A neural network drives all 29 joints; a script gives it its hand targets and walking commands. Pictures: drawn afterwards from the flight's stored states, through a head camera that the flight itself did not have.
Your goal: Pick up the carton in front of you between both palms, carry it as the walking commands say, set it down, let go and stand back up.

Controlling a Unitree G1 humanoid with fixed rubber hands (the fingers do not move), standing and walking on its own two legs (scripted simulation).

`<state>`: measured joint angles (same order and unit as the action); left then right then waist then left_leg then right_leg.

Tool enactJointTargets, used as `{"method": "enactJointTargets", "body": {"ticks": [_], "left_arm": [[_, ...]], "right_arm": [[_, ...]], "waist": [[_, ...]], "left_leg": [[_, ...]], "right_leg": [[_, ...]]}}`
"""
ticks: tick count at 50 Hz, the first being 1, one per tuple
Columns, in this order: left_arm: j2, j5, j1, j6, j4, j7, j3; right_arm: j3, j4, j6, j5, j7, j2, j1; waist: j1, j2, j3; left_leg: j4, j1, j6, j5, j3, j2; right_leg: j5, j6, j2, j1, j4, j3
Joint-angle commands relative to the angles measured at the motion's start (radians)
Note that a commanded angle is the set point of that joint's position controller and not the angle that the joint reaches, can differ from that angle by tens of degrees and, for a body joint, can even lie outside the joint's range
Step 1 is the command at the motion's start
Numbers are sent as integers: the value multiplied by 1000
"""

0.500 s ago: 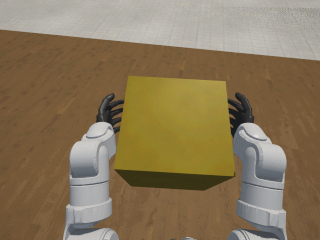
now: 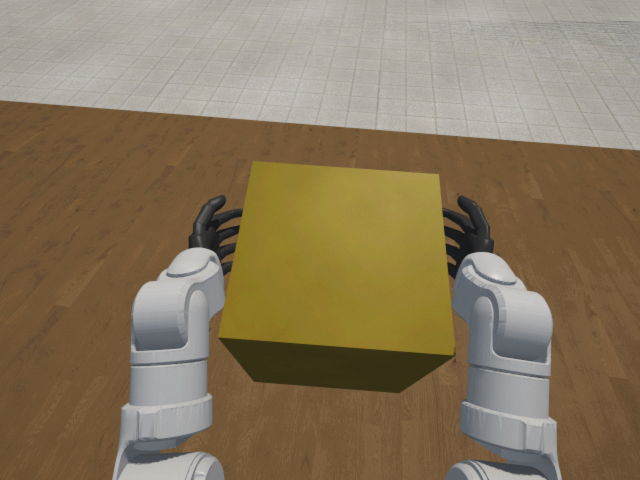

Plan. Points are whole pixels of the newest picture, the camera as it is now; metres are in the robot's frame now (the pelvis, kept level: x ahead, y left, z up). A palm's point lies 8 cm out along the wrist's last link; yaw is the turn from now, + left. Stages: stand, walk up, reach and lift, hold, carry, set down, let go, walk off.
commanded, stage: carry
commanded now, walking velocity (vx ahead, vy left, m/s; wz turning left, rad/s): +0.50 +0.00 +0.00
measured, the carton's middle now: (334, 291) +0.34 +0.00 +0.05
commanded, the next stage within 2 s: none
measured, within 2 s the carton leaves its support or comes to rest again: neither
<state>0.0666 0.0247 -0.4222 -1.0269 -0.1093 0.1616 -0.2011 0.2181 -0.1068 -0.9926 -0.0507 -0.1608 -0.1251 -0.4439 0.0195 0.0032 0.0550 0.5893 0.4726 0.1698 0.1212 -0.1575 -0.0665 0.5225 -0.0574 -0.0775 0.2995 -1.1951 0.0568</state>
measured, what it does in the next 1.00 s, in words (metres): goes down: right foot 0.04 m lower, then left foot 0.03 m lower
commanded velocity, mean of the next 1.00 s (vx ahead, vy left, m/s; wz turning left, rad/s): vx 0.50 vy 0.00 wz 0.00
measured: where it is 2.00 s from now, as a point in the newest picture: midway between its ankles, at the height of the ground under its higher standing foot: (372, 241)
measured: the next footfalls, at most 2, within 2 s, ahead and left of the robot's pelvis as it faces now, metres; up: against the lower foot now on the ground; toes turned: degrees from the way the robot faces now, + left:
right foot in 0.38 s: +0.39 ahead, -0.13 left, -0.04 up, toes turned -3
left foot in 0.88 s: +0.69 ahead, -0.04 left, -0.07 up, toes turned +4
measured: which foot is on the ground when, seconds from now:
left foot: down 0.00-0.38, up 0.40-0.86, down 0.88-1.00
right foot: up 0.00-0.36, down 0.38-0.86, up 0.88-1.00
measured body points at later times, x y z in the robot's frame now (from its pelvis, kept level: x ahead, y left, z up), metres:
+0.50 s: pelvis +0.32 -0.08 -0.03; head +0.34 -0.10 +0.42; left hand +0.65 +0.07 +0.05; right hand +0.67 -0.23 +0.05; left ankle +0.21 +0.06 -0.64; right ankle +0.36 -0.13 -0.75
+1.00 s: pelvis +0.63 -0.09 -0.07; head +0.63 -0.09 +0.38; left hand +0.96 +0.05 +0.01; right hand +0.96 -0.26 +0.01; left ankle +0.66 -0.04 -0.79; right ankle +0.50 -0.19 -0.69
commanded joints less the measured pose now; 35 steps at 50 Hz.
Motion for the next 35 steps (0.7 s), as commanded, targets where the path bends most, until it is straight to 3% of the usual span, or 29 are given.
{"method": "enactJointTargets", "body": {"ticks": [1,2,3,6,9,10,13,14,16,17,18,19,20,21,22,24,25,28,33,34,35], "left_arm": [[718,85,-539,-3,-27,7,511],[741,71,-532,7,-23,7,498],[754,54,-536,16,-11,5,494],[799,41,-559,47,-12,-6,525],[812,60,-565,63,-31,-9,565],[798,64,-539,62,-28,-10,570],[746,87,-552,60,-79,-10,589],[726,95,-553,56,-78,-8,589],[688,89,-504,50,-64,-3,563],[670,73,-461,40,-35,-2,540],[636,71,-459,39,-32,4,518],[642,81,-439,30,-14,10,521],[658,84,-456,30,-16,13,516],[673,77,-483,25,-21,10,506],[721,100,-542,31,-55,3,542],[815,156,-642,51,-105,-25,603],[841,182,-658,60,-125,-39,626],[836,191,-636,80,-124,-62,643],[770,213,-563,83,-134,-57,650],[744,199,-539,79,-124,-51,628],[730,203,-524,73,-127,-45,632]], "right_arm": [[-607,-37,-42,214,12,-696,-492],[-622,-17,-40,242,29,-752,-518],[-654,-27,-26,273,43,-789,-571],[-681,-24,-1,297,64,-831,-619],[-664,-13,15,283,62,-816,-576],[-651,-13,17,272,57,-789,-548],[-637,-19,15,245,36,-738,-488],[-627,-8,11,232,27,-714,-464],[-605,23,-3,205,9,-692,-428],[-587,20,-11,191,2,-669,-428],[-588,30,-21,200,1,-681,-440],[-585,20,-23,196,-3,-668,-424],[-576,33,-31,202,-5,-677,-467],[-569,64,-39,192,-4,-698,-457],[-556,52,-32,185,-3,-727,-459],[-581,22,-11,187,7,-795,-512],[-583,8,3,180,8,-805,-527],[-602,16,27,147,7,-805,-476],[-630,-76,39,163,-10,-734,-459],[-633,-85,33,161,-12,-721,-446],[-614,-70,25,155,-15,-695,-420]], "waist": [[44,-62,389],[21,1,355],[16,8,337],[20,-41,301],[34,-124,312],[39,-121,321],[72,-108,293],[64,-98,286],[-7,-61,346],[-56,-7,398],[-67,226,476],[-54,303,564],[-56,240,539],[-73,179,456],[-78,105,421],[-57,37,359],[-39,65,368],[-53,120,380],[-82,104,354],[-90,119,350],[-94,100,345]], "left_leg": [[-141,-618,178,-247,623,407],[-167,-503,147,-220,544,379],[-185,-430,115,-225,485,342],[-195,-375,102,-302,374,305],[-147,-447,46,-470,251,242],[-123,-472,33,-508,221,228],[-88,-488,4,-444,151,188],[-33,-482,2,-467,152,184],[188,-400,-46,-493,80,153],[365,-232,-89,-290,62,132],[612,60,-122,233,89,41],[798,248,-122,491,159,5],[852,311,-105,423,209,31],[840,351,-114,386,190,28],[802,403,-117,353,183,71],[671,307,-130,268,183,103],[605,278,-131,232,168,104],[518,266,-133,131,131,98],[279,296,-113,-71,86,76],[219,288,-108,-117,74,68],[141,270,-103,-145,53,46]], "right_leg": [[-45,-2,95,514,-185,-120],[-89,7,118,453,-105,-120],[-124,11,123,404,-19,-100],[-200,21,120,372,144,-51],[-392,20,115,350,360,-13],[-447,19,107,324,426,4],[-587,15,64,233,652,72],[-610,1,45,189,688,89],[-705,-26,39,-72,796,121],[-831,-49,151,-299,758,2],[-1229,-156,406,-561,633,-342],[-1061,-258,512,-689,651,-561],[-792,-246,505,-631,695,-619],[-622,-227,468,-531,757,-582],[-570,-216,444,-502,755,-540],[-654,-167,369,-326,789,-387],[-688,-136,348,-289,790,-333],[-801,-106,319,-313,799,-234],[-1068,-81,250,-417,764,-132],[-1094,-80,231,-435,755,-118],[-1117,-79,203,-461,740,-90]]}}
